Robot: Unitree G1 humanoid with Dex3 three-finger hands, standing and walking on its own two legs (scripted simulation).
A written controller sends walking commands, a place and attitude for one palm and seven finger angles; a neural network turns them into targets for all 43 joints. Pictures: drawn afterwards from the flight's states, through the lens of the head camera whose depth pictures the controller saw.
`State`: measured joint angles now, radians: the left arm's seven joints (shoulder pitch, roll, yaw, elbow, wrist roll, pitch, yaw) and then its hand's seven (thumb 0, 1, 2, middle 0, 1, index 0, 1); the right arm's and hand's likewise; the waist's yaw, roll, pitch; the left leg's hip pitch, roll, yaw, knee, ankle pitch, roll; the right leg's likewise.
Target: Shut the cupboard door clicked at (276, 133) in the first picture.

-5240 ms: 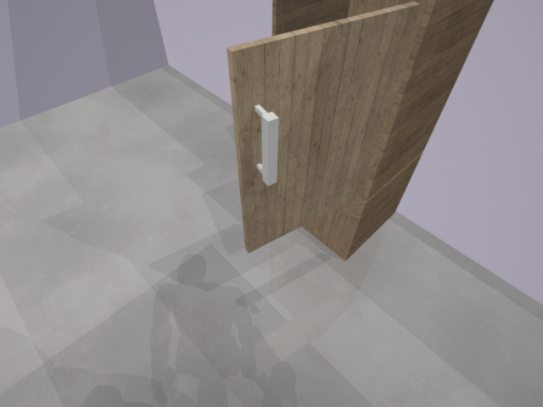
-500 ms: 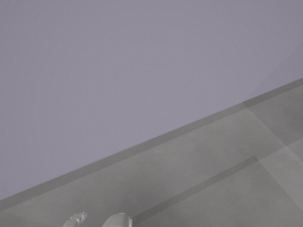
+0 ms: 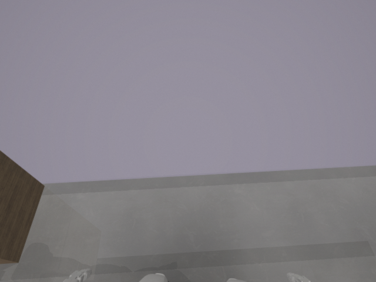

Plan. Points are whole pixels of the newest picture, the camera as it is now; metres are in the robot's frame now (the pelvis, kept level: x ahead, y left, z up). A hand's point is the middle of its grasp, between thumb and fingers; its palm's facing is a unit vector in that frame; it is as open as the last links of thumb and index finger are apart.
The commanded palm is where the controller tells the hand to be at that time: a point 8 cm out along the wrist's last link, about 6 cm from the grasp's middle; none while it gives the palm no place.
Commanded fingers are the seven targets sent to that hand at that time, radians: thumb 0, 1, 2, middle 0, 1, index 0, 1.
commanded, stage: turn to face it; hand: left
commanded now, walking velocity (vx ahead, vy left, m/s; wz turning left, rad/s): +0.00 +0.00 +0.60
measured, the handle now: out of the picture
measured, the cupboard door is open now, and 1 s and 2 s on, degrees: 78 78 78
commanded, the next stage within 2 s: none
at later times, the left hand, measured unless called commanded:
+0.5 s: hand out of the picture +0.00 +0.23 -0.17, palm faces +0.34 -0.91 -0.23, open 7.4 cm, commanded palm none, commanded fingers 0.00 0.90 0.90 -0.20 -0.30 -0.20 -0.30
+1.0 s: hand out of the picture -0.04 +0.16 -0.14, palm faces +0.57 -0.78 -0.25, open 7.4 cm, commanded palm none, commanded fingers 0.00 0.90 0.90 -0.20 -0.30 -0.20 -0.30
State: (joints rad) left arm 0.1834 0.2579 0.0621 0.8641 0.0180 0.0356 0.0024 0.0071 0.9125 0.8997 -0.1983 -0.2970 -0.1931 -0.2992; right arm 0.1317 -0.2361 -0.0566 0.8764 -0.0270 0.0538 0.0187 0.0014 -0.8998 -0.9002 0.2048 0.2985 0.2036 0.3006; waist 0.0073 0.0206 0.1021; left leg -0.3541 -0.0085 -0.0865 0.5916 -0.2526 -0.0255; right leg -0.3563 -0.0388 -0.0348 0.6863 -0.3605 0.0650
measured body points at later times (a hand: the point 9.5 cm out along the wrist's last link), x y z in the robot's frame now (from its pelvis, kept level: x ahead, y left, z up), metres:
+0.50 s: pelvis +0.00 +0.01 +0.00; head +0.04 +0.05 +0.45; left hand -0.02 +0.28 -0.15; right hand +0.17 -0.21 -0.12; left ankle -0.02 +0.10 -0.73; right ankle +0.01 -0.14 -0.66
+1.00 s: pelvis +0.01 -0.05 +0.01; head +0.06 -0.03 +0.46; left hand -0.07 +0.20 -0.12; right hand +0.22 -0.22 -0.14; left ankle -0.08 +0.06 -0.65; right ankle +0.06 -0.14 -0.73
